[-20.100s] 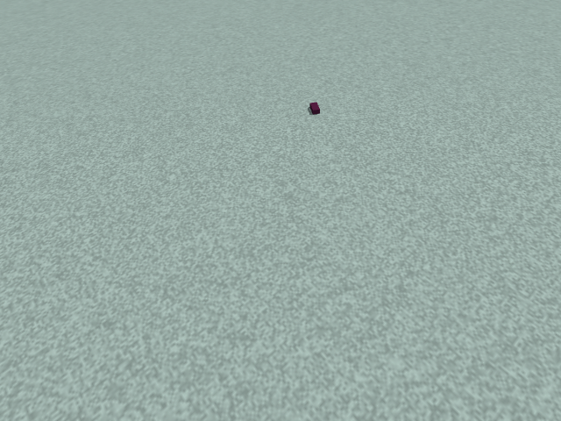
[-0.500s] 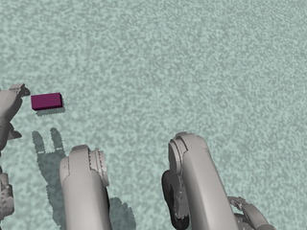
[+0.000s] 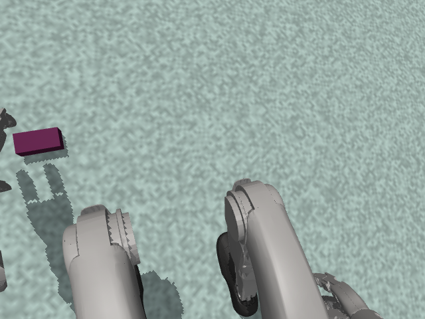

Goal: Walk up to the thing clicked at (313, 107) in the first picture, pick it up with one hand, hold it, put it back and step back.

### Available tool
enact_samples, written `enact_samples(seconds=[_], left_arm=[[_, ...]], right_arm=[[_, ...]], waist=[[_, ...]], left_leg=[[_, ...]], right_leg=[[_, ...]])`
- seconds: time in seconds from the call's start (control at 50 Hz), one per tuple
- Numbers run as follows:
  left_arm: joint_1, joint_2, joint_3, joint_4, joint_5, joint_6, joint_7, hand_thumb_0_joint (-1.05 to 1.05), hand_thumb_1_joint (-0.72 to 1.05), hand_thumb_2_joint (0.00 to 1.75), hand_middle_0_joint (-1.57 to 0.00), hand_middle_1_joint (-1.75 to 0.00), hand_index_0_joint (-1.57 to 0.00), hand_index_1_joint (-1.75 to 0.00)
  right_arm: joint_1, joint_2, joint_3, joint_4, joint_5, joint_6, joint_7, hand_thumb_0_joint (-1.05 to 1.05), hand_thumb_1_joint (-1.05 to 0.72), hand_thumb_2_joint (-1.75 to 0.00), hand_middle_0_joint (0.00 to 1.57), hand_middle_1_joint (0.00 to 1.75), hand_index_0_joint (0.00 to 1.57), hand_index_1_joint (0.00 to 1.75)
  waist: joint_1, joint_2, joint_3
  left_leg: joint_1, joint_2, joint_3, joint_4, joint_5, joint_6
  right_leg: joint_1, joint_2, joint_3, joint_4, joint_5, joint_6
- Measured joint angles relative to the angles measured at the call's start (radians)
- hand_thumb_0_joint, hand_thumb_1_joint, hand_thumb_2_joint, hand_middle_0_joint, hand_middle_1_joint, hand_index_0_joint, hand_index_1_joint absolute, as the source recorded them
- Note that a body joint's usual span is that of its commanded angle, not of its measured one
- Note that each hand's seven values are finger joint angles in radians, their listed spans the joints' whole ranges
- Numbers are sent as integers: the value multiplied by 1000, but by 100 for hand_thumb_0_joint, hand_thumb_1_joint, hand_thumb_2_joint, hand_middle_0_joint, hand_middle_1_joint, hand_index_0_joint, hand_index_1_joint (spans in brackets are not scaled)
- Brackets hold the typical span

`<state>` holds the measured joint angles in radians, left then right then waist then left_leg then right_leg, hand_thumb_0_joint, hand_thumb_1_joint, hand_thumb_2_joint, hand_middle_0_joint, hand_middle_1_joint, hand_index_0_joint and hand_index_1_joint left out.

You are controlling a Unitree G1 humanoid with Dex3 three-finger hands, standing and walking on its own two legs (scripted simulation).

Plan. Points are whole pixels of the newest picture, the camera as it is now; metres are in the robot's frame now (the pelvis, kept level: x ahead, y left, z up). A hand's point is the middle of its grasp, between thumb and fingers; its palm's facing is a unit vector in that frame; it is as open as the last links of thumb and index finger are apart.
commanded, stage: rise first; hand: left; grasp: from above
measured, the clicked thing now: (39, 141) +0.49 +0.34 -0.30
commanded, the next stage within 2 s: approach in 1.40 s
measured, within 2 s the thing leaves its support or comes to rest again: neither
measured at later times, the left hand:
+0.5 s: hand out of the picture +0.43 +0.36 -0.19, palm faces -0.45 -0.11 -0.89, open 13.4 cm
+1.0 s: hand out of the picture +0.44 +0.37 -0.20, palm faces -0.45 -0.11 -0.88, open 13.5 cm
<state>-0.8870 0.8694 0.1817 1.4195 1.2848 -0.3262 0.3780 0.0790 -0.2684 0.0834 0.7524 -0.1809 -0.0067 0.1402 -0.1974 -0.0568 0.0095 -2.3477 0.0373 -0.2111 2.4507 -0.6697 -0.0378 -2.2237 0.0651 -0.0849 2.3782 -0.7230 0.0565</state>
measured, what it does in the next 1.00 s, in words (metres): stands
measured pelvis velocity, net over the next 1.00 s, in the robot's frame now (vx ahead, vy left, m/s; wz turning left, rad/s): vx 0.00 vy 0.01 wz -0.04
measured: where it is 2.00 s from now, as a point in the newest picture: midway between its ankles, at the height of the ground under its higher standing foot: (188, 300)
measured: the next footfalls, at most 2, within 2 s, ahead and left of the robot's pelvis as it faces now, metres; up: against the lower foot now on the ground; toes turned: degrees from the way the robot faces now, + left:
none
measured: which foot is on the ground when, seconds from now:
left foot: down 0.00-1.00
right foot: down 0.00-1.00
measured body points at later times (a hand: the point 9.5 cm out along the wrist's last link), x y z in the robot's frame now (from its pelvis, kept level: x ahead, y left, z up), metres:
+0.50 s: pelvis +0.00 +0.00 -0.01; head +0.25 +0.10 +0.36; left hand +0.45 +0.37 -0.13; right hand +0.08 -0.27 -0.11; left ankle +0.07 +0.14 -0.28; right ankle +0.09 -0.13 -0.28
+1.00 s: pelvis +0.00 +0.01 -0.01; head +0.25 +0.11 +0.35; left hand +0.46 +0.37 -0.15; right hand +0.07 -0.26 -0.10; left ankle +0.07 +0.14 -0.28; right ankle +0.09 -0.12 -0.28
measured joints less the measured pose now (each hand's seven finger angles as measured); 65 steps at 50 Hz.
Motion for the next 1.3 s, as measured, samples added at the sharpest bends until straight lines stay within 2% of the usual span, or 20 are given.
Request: enact_samples(seconds=[0.24,0.78,1.0,1.3], left_arm=[[-12,23,8,14,9,-2,13,0,-35,86,-26,-82,-25,-82],[-67,81,-8,79,30,8,20,0,-42,92,-19,-90,-19,-90],[-81,112,-8,99,30,4,21,0,-41,92,-20,-90,-19,-90],[-76,108,-21,83,13,9,13,0,-41,91,-21,-89,-20,-90]], right_arm=[[1,-4,19,2,-14,1,5,0,-91,-90,20,30,20,30],[-1,-4,66,-14,-30,-13,8,0,-91,-90,20,30,20,30],[1,-8,90,-26,-35,-20,6,0,-90,-90,20,30,20,30],[-1,-10,98,-39,-35,-23,9,0,-90,-90,20,30,20,30]], waist=[[-13,-8,15],[-48,-25,37],[-61,-30,51],[-57,-24,50]], left_leg=[[-8,-1,-10,17,-4,-2],[-16,-5,-26,38,-1,8],[-20,-5,-34,45,1,12],[-15,-4,-38,39,-4,8]], right_leg=[[-5,3,-7,11,-1,-1],[2,8,-20,12,5,4],[4,11,-26,9,10,8],[7,11,-29,3,9,10]])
